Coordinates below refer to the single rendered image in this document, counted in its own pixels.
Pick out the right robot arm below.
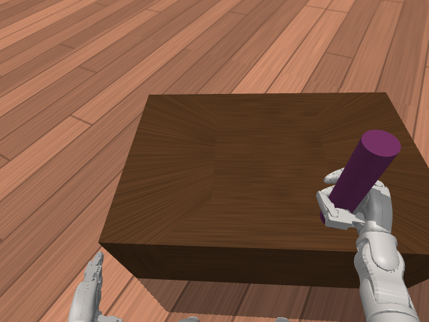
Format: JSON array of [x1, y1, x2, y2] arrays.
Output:
[[354, 231, 420, 322]]

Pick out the can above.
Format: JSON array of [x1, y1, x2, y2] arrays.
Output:
[[320, 129, 401, 228]]

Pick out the left robot hand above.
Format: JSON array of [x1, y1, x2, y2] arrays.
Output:
[[68, 252, 123, 322]]

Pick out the right robot hand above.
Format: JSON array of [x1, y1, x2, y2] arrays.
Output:
[[316, 168, 393, 236]]

